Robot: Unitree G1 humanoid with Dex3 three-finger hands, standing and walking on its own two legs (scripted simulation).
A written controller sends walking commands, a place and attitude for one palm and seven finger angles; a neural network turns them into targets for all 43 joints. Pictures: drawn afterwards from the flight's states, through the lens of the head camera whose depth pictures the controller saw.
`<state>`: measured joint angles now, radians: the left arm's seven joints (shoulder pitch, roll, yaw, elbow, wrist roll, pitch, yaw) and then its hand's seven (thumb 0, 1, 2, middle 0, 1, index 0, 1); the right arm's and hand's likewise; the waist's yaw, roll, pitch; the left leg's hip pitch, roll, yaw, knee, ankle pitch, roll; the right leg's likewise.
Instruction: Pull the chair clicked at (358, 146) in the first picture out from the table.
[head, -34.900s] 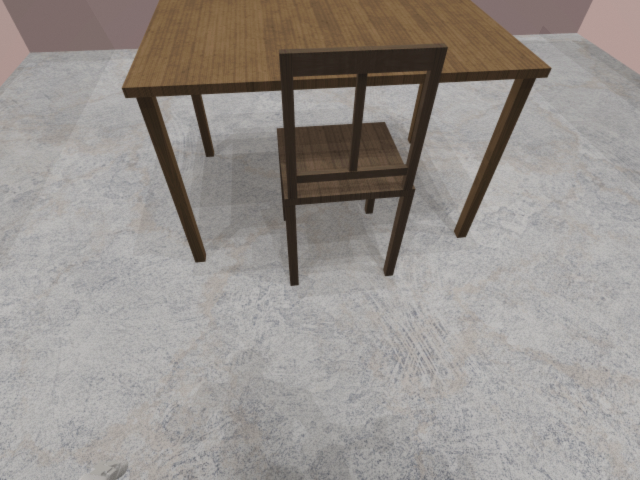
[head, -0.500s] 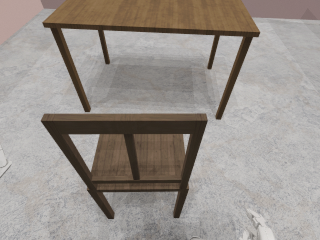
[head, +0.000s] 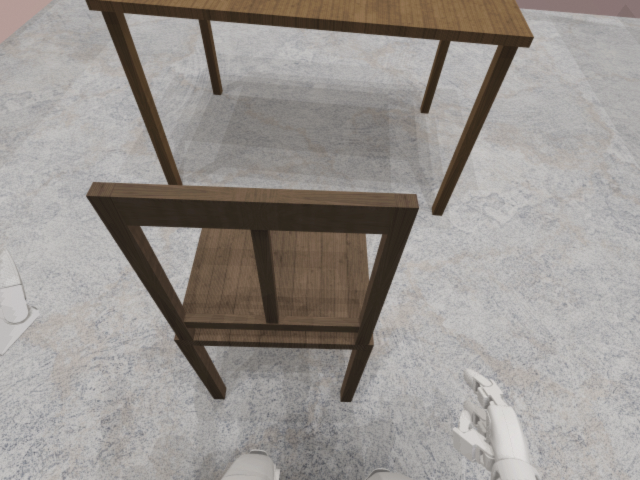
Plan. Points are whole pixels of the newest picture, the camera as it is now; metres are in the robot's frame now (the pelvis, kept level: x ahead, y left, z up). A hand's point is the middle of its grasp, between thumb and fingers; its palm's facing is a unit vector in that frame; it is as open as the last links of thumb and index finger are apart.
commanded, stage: step back with the hand held close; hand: left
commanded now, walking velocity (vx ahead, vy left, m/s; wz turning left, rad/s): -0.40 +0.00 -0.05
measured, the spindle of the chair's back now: (267, 280) +0.40 +0.12 -0.07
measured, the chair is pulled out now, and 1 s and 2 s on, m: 0.64 0.64 0.64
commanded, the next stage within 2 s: stop stepping back and stand still in 0.20 s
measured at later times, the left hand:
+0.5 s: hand out of the picture +0.12 +0.24 +0.20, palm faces +0.41 -0.79 -0.47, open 7.4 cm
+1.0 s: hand out of the picture +0.10 +0.24 +0.19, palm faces +0.39 -0.79 -0.48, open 7.4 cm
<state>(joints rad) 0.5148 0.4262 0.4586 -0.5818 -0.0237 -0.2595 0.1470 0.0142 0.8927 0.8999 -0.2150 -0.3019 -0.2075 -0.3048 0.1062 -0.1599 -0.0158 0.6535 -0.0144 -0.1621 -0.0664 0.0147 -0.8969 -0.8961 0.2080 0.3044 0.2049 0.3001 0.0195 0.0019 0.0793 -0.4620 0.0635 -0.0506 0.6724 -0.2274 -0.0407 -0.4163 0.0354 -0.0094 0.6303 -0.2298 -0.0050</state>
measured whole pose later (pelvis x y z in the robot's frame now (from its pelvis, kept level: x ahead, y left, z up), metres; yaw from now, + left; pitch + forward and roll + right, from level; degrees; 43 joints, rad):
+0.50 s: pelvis -0.09 -0.01 +0.01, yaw -3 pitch -1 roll -2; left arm 0.55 0.44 0.46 -0.59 -0.04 -0.24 0.17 0.02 0.89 0.90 -0.22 -0.30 -0.21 -0.30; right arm 0.21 -0.14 0.01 0.66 0.01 -0.17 -0.05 0.01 -0.90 -0.90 0.21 0.30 0.20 0.30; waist 0.01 0.00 0.03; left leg -0.35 0.12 0.04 0.64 -0.28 -0.04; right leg -0.25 -0.01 -0.05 0.53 -0.26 0.03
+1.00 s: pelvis -0.11 -0.01 +0.02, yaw -3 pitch -1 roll -1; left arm 0.57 0.41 0.43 -0.47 -0.01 -0.25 0.16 0.01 0.89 0.90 -0.22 -0.30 -0.21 -0.31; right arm 0.26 -0.20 -0.02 0.67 0.02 -0.16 -0.06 0.02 -0.90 -0.90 0.20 0.30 0.20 0.30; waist -0.02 0.00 0.00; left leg -0.23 0.01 0.00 0.51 -0.27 0.01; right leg -0.23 -0.01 -0.05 0.43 -0.19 0.01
